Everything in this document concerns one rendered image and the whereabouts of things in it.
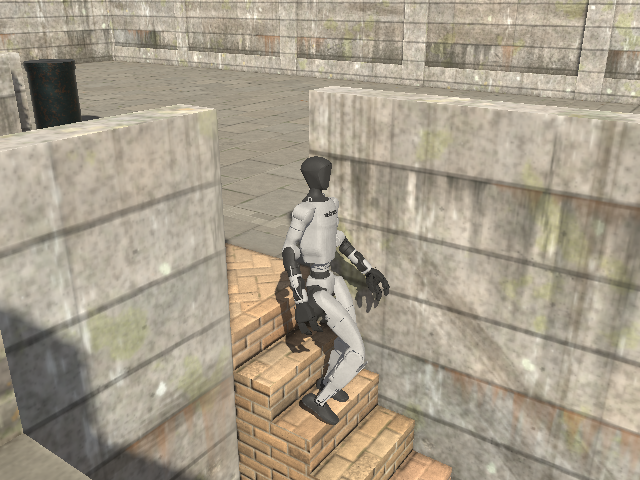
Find stairs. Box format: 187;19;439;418
231;289;452;480

